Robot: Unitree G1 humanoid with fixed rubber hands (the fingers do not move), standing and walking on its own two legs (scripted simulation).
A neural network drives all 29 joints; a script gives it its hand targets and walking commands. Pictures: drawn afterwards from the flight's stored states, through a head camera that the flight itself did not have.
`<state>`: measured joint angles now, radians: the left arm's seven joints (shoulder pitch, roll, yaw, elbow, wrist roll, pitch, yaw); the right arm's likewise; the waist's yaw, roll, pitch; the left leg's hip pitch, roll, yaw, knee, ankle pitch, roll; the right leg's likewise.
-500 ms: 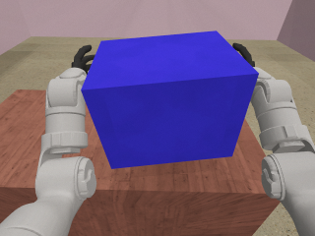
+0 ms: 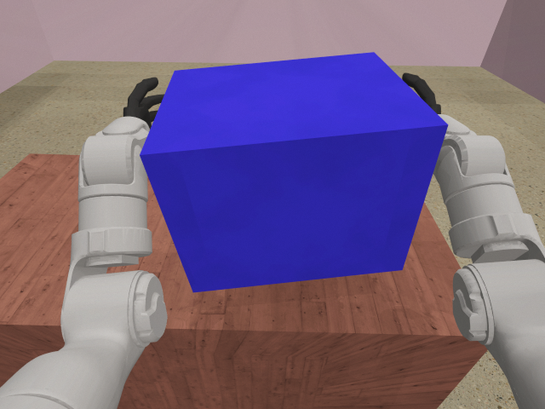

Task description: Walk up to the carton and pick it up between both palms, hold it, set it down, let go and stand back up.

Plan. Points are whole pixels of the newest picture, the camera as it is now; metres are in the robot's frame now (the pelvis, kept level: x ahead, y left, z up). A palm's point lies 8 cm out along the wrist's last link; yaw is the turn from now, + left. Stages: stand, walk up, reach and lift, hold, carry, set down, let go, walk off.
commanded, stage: hold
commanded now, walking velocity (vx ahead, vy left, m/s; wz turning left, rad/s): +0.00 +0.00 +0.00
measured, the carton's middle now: (286, 168) +0.36 -0.02 +0.23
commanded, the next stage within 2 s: none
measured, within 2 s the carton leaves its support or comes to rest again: neither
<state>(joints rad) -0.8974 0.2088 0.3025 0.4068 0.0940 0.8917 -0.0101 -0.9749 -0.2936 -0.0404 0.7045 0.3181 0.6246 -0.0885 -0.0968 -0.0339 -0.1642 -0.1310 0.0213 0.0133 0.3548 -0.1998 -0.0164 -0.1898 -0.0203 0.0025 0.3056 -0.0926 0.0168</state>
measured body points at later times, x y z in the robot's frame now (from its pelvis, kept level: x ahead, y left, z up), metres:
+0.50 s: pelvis +0.00 +0.00 +0.00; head -0.07 +0.02 +0.44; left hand +0.40 +0.18 +0.27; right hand +0.39 -0.20 +0.28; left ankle +0.00 +0.12 -0.75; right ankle +0.05 -0.13 -0.75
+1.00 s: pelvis +0.00 +0.00 +0.00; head -0.07 +0.02 +0.44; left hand +0.40 +0.18 +0.27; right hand +0.38 -0.20 +0.28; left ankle +0.00 +0.12 -0.75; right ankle +0.05 -0.13 -0.75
